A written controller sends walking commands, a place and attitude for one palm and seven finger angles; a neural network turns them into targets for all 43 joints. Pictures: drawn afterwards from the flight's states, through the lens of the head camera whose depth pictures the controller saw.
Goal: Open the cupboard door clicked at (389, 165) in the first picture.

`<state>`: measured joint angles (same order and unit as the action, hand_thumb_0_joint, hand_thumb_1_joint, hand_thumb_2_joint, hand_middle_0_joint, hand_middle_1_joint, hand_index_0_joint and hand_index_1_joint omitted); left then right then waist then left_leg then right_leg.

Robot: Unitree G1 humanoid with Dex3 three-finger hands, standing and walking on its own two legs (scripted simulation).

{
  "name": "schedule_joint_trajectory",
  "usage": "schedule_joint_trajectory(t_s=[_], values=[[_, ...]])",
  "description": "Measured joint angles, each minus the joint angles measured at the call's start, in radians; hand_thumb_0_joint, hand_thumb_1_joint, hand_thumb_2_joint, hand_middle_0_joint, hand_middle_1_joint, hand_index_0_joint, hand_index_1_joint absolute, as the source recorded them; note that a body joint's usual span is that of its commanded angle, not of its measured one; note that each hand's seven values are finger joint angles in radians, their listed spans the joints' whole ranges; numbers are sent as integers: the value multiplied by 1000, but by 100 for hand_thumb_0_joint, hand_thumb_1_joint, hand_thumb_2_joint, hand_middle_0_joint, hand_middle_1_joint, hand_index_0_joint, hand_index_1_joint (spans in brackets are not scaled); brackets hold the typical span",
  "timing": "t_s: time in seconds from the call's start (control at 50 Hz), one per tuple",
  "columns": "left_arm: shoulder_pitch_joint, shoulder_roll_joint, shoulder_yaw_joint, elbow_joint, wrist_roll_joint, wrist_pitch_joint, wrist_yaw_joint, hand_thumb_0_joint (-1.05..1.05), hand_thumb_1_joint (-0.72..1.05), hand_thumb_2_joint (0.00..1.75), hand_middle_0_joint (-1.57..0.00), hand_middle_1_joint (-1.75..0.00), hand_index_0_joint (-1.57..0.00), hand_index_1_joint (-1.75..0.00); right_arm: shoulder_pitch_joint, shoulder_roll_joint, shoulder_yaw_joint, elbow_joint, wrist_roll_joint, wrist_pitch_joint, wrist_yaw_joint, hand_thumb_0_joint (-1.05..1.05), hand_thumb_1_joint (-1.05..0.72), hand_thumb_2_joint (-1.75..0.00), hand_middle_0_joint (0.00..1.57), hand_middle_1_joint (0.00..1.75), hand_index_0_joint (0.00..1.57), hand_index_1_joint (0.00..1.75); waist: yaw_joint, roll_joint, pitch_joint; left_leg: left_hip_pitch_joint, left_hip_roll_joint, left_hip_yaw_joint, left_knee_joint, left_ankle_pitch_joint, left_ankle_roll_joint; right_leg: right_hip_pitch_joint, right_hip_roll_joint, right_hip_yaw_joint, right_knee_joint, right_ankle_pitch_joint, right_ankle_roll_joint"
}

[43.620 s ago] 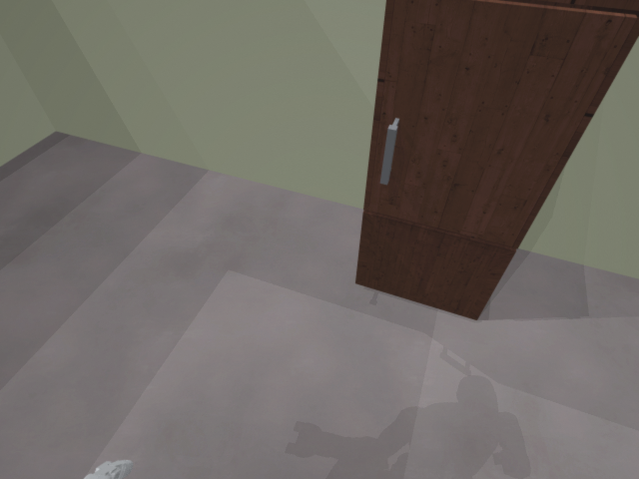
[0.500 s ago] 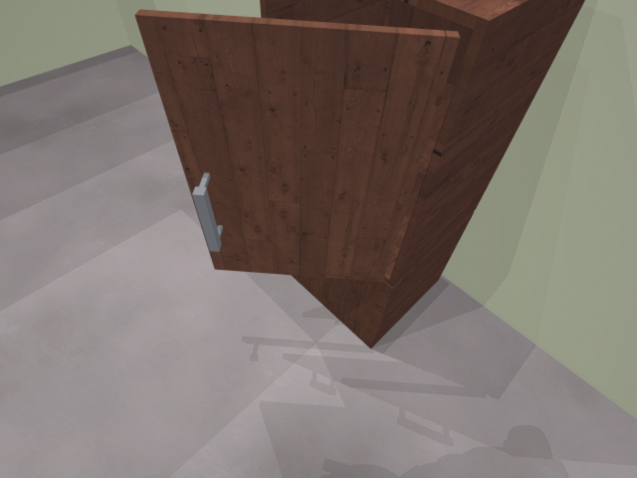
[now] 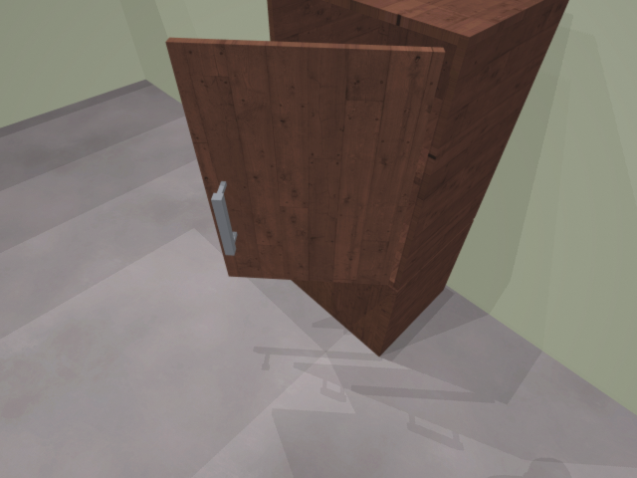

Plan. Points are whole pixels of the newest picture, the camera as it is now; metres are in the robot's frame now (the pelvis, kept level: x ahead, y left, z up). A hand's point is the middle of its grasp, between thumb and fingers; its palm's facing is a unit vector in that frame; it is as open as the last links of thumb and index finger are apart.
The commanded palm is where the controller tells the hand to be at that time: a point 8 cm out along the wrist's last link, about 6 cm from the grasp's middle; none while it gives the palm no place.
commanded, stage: come to a stop and stand still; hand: left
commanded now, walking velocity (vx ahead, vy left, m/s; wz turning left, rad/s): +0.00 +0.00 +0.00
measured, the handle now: (226, 219) +0.62 +0.24 -0.11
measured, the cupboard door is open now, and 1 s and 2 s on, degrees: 42 42 42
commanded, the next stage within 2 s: look again from close up in 0.24 s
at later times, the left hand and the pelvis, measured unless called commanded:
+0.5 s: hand out of the picture +0.00 +0.17 -0.18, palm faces +0.01 -0.98 -0.19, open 7.4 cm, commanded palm none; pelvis +0.01 +0.01 -0.01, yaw +1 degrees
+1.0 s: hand out of the picture +0.14 +0.21 -0.13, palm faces +0.17 -0.96 -0.20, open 7.4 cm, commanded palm +0.14 +0.26 -0.07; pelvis +0.05 +0.02 +0.00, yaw +0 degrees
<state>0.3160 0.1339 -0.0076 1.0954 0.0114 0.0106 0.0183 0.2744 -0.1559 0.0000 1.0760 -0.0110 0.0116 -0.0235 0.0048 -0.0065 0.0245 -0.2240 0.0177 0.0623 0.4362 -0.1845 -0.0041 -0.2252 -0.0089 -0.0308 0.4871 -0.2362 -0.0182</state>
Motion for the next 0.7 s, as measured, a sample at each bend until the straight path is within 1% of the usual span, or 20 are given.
schedule_joint_trajectory(t_s=[0.18,0.34,0.36,0.42,0.46,0.5,0.54,0.6,0.66,0.7], values=[[-5,-1,7,2,0,-7,1,1,91,90,-20,-30,-20,-30,59,32,5,38,-5,3,0,1,-91,-90,20,30,20,30,-6,-12,-7,-22,8,-13,-1,11,-6,-12,9,-13,-14,15,-8],[-1,-2,11,9,-2,-13,3,1,91,90,-20,-30,-20,-30,82,52,7,53,-4,-5,-5,1,-90,-90,20,30,20,30,-9,-9,-5,-24,9,-15,0,6,-8,-13,10,-14,-15,10,-10],[-2,-6,6,11,1,-19,10,1,91,90,-20,-30,-20,-30,80,48,7,49,-3,-4,-1,1,-90,-90,20,30,20,30,-8,0,-2,-35,16,-16,21,-7,-10,-13,15,-17,-17,10,-10],[10,-18,-2,-3,7,-25,14,1,91,90,-20,-30,-20,-30,69,26,0,11,-8,10,12,1,-90,-90,20,30,20,30,-19,36,0,-85,24,-31,118,-83,-7,-33,26,-22,12,-6,-8],[12,-19,0,-6,8,-26,14,1,91,90,-20,-30,-20,-30,66,15,-5,-10,-9,4,15,1,-90,-90,20,30,20,30,-32,51,-2,-94,22,-36,140,-61,1,-40,23,-25,42,-27,-3],[9,-10,5,-8,7,-25,15,1,91,90,-20,-30,-20,-30,66,15,-5,-22,-9,-6,14,1,-90,-90,20,30,20,30,-37,43,-8,-84,9,-28,148,-77,9,-40,9,-18,68,-49,5],[2,-1,10,-14,6,-23,16,1,91,90,-20,-30,-20,-30,67,16,-2,-30,-10,-16,11,1,-91,-90,20,30,20,30,-35,38,-21,-72,-3,-21,142,-93,17,-36,-2,-11,76,-61,12],[-14,9,13,-29,5,-28,16,1,91,90,-20,-30,-20,-30,60,10,2,-26,-12,-19,2,1,-92,-90,20,30,20,30,-24,39,-31,-52,-15,-13,122,-95,26,-21,-14,-4,65,-65,23],[-28,18,14,-44,4,-36,16,1,91,90,-20,-30,-20,-30,48,-1,4,-19,-9,-24,0,2,-93,-90,20,30,20,30,-15,35,-32,-32,-24,-6,98,-93,32,-8,-22,3,52,-67,29],[-35,23,15,-48,4,-37,16,1,91,90,-20,-30,-20,-30,37,-7,5,-17,-8,-29,-1,2,-93,-90,20,30,20,30,-12,30,-29,-20,-28,-1,84,-92,34,0,-26,8,45,-68,32]])
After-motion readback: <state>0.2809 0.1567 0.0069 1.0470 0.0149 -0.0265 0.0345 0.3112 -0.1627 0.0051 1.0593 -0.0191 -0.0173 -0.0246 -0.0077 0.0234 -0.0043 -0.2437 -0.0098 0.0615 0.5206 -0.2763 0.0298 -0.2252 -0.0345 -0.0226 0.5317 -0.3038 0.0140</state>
